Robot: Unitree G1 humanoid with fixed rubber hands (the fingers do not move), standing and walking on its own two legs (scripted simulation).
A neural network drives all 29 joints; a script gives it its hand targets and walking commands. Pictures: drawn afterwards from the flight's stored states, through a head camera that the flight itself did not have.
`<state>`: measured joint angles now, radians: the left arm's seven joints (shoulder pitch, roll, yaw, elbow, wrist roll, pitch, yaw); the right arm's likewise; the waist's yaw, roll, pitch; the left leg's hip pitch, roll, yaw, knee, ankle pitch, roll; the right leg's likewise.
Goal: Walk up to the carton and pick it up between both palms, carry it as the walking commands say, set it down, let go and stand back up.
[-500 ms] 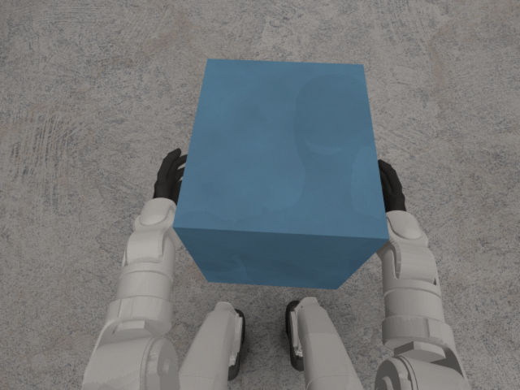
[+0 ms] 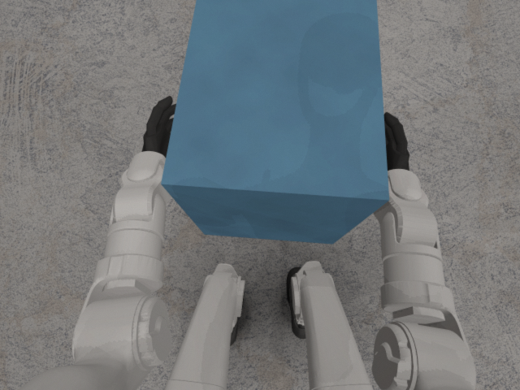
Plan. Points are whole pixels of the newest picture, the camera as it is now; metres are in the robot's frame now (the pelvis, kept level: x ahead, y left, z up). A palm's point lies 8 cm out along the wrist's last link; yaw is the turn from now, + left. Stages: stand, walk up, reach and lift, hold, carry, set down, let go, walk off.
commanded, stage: set down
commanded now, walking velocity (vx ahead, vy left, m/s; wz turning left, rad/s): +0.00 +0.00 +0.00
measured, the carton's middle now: (275, 136) +0.48 -0.01 -0.15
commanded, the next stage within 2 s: none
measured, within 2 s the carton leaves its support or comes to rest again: neither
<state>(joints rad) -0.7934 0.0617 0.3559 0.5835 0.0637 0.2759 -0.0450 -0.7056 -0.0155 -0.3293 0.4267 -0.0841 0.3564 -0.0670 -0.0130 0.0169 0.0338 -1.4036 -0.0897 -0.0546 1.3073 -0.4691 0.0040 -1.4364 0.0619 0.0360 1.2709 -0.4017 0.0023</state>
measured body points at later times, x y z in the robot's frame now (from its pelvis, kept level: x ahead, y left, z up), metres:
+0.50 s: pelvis -0.07 +0.02 -0.08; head +0.26 +0.02 +0.21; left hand +0.46 +0.17 -0.19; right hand +0.44 -0.18 -0.19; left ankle +0.06 +0.11 -0.60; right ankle +0.08 -0.11 -0.60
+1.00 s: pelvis -0.05 -0.01 -0.14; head +0.33 -0.01 +0.09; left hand +0.51 +0.14 -0.31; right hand +0.48 -0.20 -0.30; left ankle +0.06 +0.11 -0.60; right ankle +0.08 -0.11 -0.60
